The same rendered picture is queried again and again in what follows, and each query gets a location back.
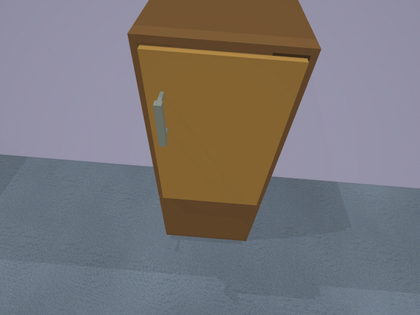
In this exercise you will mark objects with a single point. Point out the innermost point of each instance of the cupboard door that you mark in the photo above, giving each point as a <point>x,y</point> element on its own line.
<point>225,113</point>

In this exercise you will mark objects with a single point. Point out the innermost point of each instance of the handle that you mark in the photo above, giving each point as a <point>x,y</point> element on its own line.
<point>160,120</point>

